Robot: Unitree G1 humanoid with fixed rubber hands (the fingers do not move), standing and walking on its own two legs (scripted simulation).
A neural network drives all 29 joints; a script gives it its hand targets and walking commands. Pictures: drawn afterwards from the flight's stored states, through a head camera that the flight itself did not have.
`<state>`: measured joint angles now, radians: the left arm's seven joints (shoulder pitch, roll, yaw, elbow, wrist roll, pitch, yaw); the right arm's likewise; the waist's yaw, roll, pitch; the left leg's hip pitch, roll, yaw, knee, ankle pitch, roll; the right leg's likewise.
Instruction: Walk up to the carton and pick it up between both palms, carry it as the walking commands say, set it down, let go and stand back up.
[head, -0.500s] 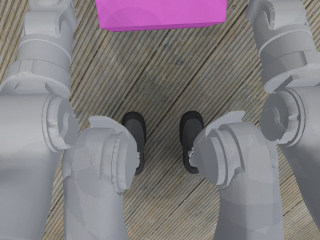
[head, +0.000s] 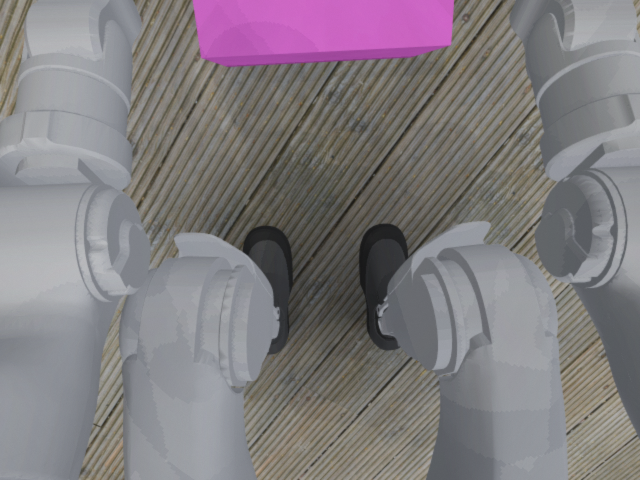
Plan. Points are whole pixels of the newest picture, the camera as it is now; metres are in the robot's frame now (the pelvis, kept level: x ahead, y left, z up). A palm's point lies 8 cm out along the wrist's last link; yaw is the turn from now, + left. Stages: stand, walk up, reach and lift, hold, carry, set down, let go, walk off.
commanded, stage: set down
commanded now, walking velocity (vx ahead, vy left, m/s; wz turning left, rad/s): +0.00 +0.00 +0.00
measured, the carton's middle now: out of the picture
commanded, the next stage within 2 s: let go in 1.34 s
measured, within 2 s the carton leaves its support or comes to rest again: neither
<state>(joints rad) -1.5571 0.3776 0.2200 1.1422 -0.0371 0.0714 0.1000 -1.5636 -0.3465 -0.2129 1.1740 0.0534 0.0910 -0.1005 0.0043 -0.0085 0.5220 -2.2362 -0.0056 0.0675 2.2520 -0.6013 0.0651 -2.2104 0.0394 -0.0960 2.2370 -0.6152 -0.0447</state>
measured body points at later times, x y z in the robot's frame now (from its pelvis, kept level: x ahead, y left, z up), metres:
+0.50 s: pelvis -0.01 -0.01 +0.04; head +0.34 +0.01 +0.30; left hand +0.57 +0.21 -0.07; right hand +0.58 -0.16 -0.07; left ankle +0.11 +0.09 -0.33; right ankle +0.11 -0.10 -0.33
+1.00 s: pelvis -0.01 +0.00 +0.18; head +0.35 +0.02 +0.44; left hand +0.57 +0.22 +0.08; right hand +0.58 -0.17 +0.08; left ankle +0.10 +0.09 -0.33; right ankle +0.11 -0.10 -0.33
